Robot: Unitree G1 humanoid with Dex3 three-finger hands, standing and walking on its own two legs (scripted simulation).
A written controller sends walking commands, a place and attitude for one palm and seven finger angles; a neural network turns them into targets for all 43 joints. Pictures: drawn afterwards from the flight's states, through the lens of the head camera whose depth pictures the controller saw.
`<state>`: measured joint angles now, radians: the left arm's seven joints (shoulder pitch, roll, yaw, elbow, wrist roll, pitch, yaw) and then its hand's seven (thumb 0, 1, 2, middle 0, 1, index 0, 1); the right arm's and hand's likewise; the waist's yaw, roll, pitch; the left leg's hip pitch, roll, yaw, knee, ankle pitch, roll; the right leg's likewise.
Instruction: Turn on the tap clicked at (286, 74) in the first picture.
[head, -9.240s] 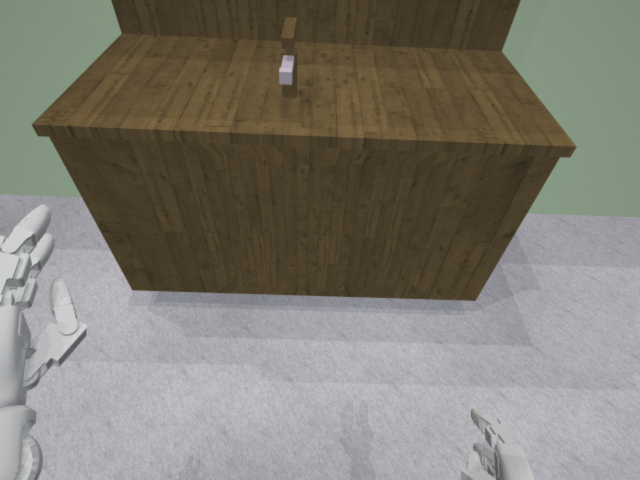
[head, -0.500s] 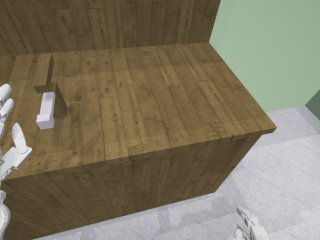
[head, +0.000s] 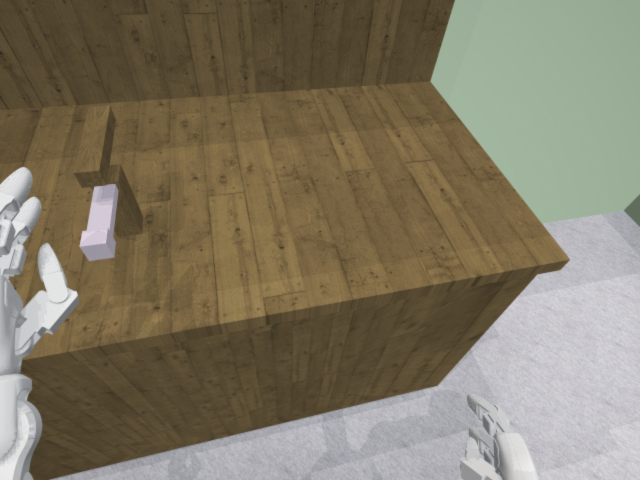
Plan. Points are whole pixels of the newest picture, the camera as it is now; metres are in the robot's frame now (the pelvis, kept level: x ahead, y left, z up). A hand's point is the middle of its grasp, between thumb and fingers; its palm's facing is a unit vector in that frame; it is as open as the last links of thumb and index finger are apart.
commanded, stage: come to a stop and stand still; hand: left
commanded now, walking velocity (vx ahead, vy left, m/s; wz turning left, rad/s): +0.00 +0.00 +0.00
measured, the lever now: (98, 244) +0.33 +0.32 +0.09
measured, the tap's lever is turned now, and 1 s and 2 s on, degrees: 0 0 0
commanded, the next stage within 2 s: look again from close up in 0.30 s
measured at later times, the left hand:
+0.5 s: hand (59, 303) +0.21 +0.27 +0.16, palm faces +0.43 -0.85 -0.32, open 7.4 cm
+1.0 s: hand (74, 292) +0.23 +0.26 +0.16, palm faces +0.40 -0.86 -0.31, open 7.4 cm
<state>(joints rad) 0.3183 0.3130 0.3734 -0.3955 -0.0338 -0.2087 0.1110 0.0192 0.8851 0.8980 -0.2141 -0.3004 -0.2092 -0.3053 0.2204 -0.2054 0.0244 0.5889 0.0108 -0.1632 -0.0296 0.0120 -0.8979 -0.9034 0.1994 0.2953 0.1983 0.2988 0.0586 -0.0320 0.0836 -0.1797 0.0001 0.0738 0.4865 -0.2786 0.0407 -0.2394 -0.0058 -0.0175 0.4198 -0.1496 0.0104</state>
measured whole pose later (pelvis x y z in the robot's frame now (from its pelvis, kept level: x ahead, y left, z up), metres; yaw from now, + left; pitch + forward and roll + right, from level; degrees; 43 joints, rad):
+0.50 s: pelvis +0.00 +0.01 +0.00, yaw +1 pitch -2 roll -1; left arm 0.40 0.34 0.36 -0.48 -0.04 -0.21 0.12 0.02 0.89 0.90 -0.21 -0.30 -0.21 -0.30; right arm 0.20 -0.19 0.02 0.58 0.02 -0.13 -0.02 0.01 -0.90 -0.90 0.20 0.30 0.20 0.30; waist 0.04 -0.04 0.08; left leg -0.17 -0.02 0.06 0.48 -0.28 0.05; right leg -0.22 -0.02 -0.03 0.40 -0.14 0.03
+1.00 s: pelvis +0.00 -0.01 +0.00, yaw +3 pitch -2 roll +0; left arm 0.24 0.35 0.37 -0.35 -0.12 0.10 0.00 0.01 0.90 0.90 -0.20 -0.30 -0.20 -0.30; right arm 0.18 -0.25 0.04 0.62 0.02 -0.11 0.02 0.01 -0.90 -0.90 0.20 0.30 0.20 0.30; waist 0.03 0.03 -0.01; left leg -0.21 -0.04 0.03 0.52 -0.28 0.04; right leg -0.28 -0.02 -0.01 0.52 -0.21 0.00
